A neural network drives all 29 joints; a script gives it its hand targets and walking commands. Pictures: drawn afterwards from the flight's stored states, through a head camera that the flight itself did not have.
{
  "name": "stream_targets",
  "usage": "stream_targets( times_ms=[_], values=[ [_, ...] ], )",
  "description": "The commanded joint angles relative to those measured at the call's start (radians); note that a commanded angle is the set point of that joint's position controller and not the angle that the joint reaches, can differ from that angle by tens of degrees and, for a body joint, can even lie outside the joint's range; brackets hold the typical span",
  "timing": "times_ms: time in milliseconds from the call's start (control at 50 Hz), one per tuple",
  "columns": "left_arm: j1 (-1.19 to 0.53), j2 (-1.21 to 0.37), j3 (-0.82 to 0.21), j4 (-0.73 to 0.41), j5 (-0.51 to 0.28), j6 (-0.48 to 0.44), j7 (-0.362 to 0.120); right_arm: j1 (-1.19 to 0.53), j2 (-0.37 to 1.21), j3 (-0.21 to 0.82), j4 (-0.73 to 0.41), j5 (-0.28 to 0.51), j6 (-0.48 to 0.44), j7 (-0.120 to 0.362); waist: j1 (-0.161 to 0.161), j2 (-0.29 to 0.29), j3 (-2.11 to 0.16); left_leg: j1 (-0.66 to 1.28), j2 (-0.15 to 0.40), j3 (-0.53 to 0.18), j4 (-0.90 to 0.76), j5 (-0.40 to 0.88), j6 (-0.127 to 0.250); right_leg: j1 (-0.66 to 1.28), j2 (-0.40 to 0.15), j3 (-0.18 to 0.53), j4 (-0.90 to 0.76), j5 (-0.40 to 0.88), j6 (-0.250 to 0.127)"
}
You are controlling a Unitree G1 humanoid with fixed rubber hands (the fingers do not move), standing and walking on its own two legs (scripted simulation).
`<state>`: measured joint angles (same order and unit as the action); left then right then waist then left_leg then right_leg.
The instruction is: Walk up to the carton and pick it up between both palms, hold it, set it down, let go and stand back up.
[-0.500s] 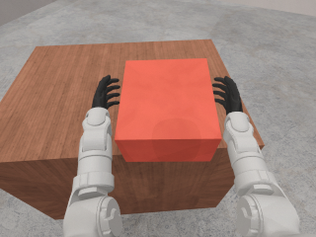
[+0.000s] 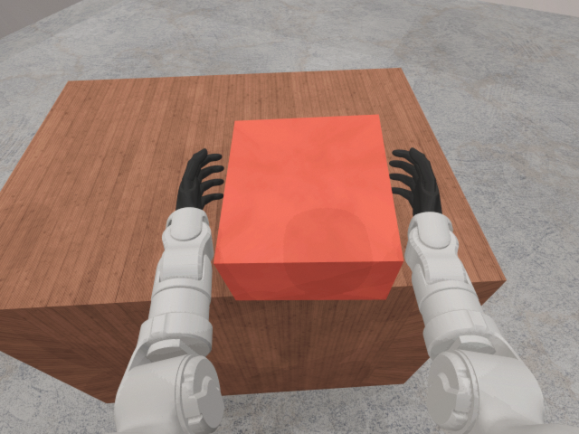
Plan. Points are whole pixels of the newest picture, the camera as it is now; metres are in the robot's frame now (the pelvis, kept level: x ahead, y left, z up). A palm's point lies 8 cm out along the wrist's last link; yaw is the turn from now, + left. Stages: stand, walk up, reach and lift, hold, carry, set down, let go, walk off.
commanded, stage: set down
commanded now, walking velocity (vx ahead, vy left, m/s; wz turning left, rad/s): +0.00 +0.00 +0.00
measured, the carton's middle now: (307, 206) +0.44 -0.04 +0.03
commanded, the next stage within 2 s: none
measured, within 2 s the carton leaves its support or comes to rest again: rests again in 0.88 s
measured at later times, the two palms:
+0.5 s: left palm (201, 203) +0.41 +0.12 +0.09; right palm (434, 190) +0.40 -0.21 +0.11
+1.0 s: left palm (217, 188) +0.46 +0.10 +0.07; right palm (426, 200) +0.42 -0.22 +0.05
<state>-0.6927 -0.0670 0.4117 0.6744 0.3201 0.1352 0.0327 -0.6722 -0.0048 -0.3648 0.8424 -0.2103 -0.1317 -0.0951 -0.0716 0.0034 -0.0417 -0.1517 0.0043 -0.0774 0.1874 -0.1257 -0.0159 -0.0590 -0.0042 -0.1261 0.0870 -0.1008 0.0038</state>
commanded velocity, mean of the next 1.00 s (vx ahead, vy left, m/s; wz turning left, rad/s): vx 0.00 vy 0.00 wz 0.00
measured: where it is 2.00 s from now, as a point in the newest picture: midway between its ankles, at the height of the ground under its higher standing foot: outside the picture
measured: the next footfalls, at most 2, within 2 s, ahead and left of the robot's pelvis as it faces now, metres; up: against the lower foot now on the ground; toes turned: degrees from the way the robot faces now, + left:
none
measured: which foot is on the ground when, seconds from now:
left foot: down 0.00-1.00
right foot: down 0.00-1.00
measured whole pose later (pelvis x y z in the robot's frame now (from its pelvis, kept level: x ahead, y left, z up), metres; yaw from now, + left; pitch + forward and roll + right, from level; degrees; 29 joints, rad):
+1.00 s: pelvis +0.00 +0.00 +0.00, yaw -3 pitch +19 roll -1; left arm -0.92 -0.03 0.49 0.97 0.32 -0.03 0.05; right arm -0.83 0.00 -0.63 0.87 -0.46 -0.09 -0.01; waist -0.03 0.05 -0.14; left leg -0.40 0.01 -0.03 0.14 -0.08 -0.01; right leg -0.34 0.00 -0.08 0.09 -0.07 0.00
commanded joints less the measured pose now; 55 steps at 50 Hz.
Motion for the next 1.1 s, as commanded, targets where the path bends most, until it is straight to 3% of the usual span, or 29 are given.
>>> stream_targets(
  times_ms=[0, 60, 120, 260, 300, 400, 500, 620, 820, 900, 980, 1020, 1080],
  values=[
    [-0.642, -0.475, -0.377, -0.104, -0.036, -0.113, -0.097, -0.659, 0.373, 0.261, -0.127, -0.024, -0.091, 0.164, -0.006, 0.071, -0.610, 0.279, 0.002, 0.024, 0.097, 0.624, -0.080, 0.162, 0.056, -0.006, 0.101, 0.609, 0.010],
    [-0.672, -0.469, -0.365, -0.095, -0.026, -0.119, -0.079, -0.664, 0.371, 0.235, -0.089, -0.033, -0.080, 0.181, 0.010, 0.095, -0.611, 0.322, 0.009, 0.023, 0.095, 0.606, -0.081, 0.097, 0.053, -0.008, 0.079, 0.535, 0.006],
    [-0.673, -0.441, -0.327, -0.071, -0.014, -0.102, -0.081, -0.668, 0.367, 0.211, -0.059, -0.044, -0.055, 0.197, 0.027, 0.078, -0.583, 0.298, 0.009, 0.023, 0.082, 0.539, -0.065, 0.090, 0.049, -0.009, 0.084, 0.507, 0.014],
    [-0.663, -0.331, -0.193, 0.022, -0.009, -0.056, -0.130, -0.707, 0.360, 0.153, -0.083, -0.099, 0.015, 0.215, 0.037, -0.065, -0.490, 0.115, -0.008, 0.038, 0.008, 0.288, 0.009, 0.191, 0.040, 0.001, 0.125, 0.502, 0.060],
    [-0.688, -0.303, -0.164, 0.041, -0.013, -0.064, -0.142, -0.727, 0.364, 0.124, -0.107, -0.125, 0.023, 0.214, 0.035, -0.083, -0.493, 0.037, -0.017, 0.045, -0.021, 0.232, 0.031, 0.261, 0.031, 0.009, 0.142, 0.518, 0.073],
    [-0.758, -0.256, -0.136, 0.077, -0.022, -0.128, -0.155, -0.758, 0.373, 0.044, -0.143, -0.191, 0.023, 0.205, 0.024, -0.041, -0.540, -0.055, -0.030, 0.057, -0.053, 0.199, 0.051, 0.366, 0.008, 0.018, 0.169, 0.577, 0.087],
    [-0.800, -0.245, -0.134, 0.096, -0.022, -0.176, -0.153, -0.724, 0.396, -0.010, -0.097, -0.242, 0.045, 0.202, 0.007, 0.005, -0.578, -0.050, -0.027, 0.054, -0.058, 0.213, 0.041, 0.328, 0.003, 0.009, 0.180, 0.595, 0.081],
    [-0.804, -0.261, -0.141, 0.135, -0.029, -0.190, -0.147, -0.704, 0.430, -0.029, -0.048, -0.270, 0.060, 0.208, 0.001, -0.002, -0.610, -0.064, -0.021, 0.051, -0.049, 0.259, 0.036, 0.297, 0.008, 0.010, 0.199, 0.664, 0.077],
    [-0.810, -0.393, -0.192, 0.224, -0.010, -0.215, -0.110, -0.756, 0.503, 0.017, -0.002, -0.270, -0.019, 0.217, 0.027, 0.030, -0.739, 0.026, 0.001, 0.058, 0.047, 0.528, 0.004, 0.126, 0.021, 0.014, 0.173, 0.756, 0.035],
    [-0.753, -0.424, -0.186, 0.270, 0.012, -0.209, -0.099, -0.780, 0.500, 0.061, -0.001, -0.249, -0.052, 0.223, 0.057, 0.000, -0.760, -0.034, 0.001, 0.059, 0.062, 0.562, 0.023, 0.161, 0.009, 0.035, 0.183, 0.820, 0.032],
    [-0.718, -0.435, -0.185, 0.293, 0.012, -0.209, -0.093, -0.792, 0.498, 0.102, 0.009, -0.231, -0.080, 0.220, 0.066, -0.059, -0.778, -0.172, -0.002, 0.054, 0.036, 0.538, 0.051, 0.277, -0.001, 0.061, 0.214, 0.898, 0.037],
    [-0.721, -0.433, -0.186, 0.297, 0.009, -0.213, -0.090, -0.789, 0.496, 0.101, 0.026, -0.227, -0.082, 0.220, 0.057, -0.061, -0.767, -0.140, 0.006, 0.047, 0.030, 0.538, 0.044, 0.256, 0.007, 0.054, 0.211, 0.872, 0.038],
    [-0.748, -0.434, -0.196, 0.296, 0.006, -0.220, -0.085, -0.794, 0.470, 0.084, 0.046, -0.214, -0.079, 0.229, 0.046, -0.023, -0.757, 0.081, 0.026, 0.041, 0.077, 0.614, 0.002, 0.046, 0.037, 0.020, 0.159, 0.740, 0.035]
  ],
)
